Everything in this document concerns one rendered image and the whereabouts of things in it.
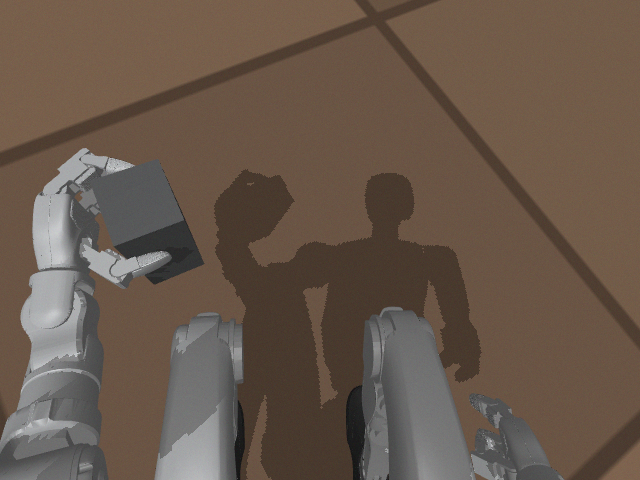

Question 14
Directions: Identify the left robot arm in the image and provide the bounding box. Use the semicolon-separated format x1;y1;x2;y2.
0;268;109;480

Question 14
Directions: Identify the right robot foot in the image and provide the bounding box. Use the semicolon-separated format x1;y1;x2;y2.
346;385;389;480

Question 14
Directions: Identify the right robot hand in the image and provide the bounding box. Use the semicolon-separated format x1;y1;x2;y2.
469;393;551;480

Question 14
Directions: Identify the carton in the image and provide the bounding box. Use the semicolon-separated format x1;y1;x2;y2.
90;159;204;285

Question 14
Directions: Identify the left robot hand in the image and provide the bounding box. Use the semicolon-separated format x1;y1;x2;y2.
32;148;172;289

